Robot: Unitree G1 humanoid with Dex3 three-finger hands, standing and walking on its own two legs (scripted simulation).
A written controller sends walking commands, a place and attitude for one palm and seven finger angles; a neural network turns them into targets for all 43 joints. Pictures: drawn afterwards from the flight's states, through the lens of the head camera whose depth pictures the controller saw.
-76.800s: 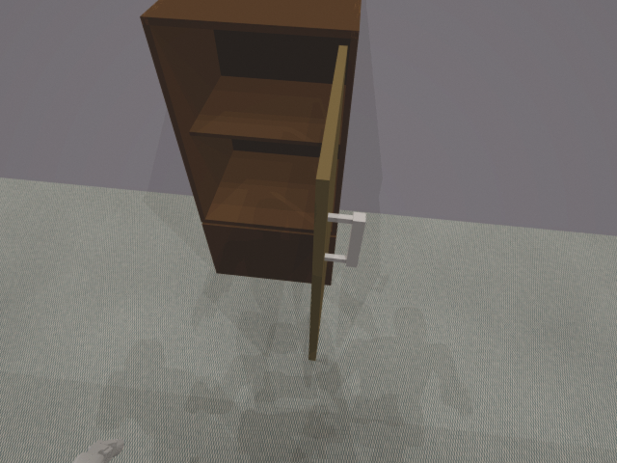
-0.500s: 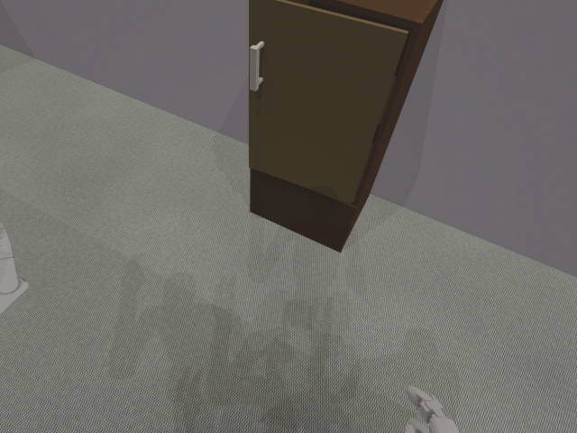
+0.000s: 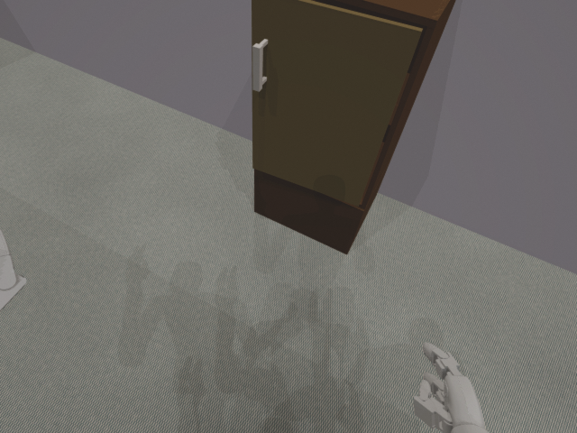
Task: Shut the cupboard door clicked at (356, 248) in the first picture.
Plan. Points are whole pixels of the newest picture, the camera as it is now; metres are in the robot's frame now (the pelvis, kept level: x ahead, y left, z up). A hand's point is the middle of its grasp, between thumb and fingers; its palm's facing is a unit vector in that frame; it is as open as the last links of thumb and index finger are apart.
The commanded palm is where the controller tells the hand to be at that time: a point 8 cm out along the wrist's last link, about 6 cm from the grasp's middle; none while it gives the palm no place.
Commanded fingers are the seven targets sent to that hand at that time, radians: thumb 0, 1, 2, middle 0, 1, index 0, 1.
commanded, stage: stop stepping back and stand still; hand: left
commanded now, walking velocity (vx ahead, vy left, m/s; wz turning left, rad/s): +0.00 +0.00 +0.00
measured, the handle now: (261, 65) +0.98 +0.12 -0.02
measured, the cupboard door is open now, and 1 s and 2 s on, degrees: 4 4 4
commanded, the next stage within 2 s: let the arm hang, fingers relaxed in 0.18 s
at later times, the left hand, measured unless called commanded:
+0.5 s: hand out of the picture +0.12 +0.21 -0.12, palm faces -0.02 -0.96 -0.28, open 7.4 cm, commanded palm none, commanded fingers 0.00 0.90 0.90 -0.20 -0.30 -0.20 -0.30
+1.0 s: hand out of the picture -0.07 +0.21 -0.16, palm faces +0.03 -0.97 -0.24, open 7.3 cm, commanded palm none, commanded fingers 0.00 0.90 0.90 -0.20 -0.30 -0.20 -0.30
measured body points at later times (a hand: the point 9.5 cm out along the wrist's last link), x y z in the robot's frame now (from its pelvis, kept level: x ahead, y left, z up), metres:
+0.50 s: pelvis -0.02 +0.02 -0.01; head -0.01 +0.00 +0.44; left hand +0.12 +0.26 -0.10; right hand +0.11 -0.25 -0.13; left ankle +0.03 +0.11 -0.73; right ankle -0.04 -0.11 -0.73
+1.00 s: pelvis -0.02 +0.02 +0.01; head -0.02 +0.01 +0.46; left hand -0.07 +0.26 -0.14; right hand -0.02 -0.20 -0.16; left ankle +0.03 +0.11 -0.73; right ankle -0.04 -0.11 -0.73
